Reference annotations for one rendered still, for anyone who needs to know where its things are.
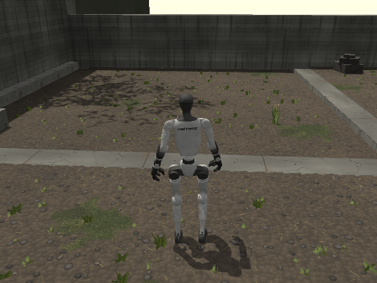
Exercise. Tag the robot right hand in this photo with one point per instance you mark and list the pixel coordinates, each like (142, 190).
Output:
(212, 163)

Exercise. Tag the robot right shin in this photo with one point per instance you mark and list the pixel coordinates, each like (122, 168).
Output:
(203, 215)

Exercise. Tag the robot left shin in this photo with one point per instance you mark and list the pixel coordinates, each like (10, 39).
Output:
(176, 216)

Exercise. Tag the robot left hand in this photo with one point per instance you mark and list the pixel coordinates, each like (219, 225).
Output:
(155, 172)

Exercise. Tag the left robot upper arm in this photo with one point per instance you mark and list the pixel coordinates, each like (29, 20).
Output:
(166, 135)

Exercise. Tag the robot shin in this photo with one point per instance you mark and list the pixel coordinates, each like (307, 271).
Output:
(176, 216)
(203, 215)

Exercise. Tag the robot left forearm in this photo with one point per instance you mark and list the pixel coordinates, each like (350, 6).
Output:
(158, 158)

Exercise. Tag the robot right forearm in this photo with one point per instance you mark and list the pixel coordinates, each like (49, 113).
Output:
(215, 153)

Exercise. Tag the right robot upper arm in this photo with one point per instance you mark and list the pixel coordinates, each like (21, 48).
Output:
(205, 123)

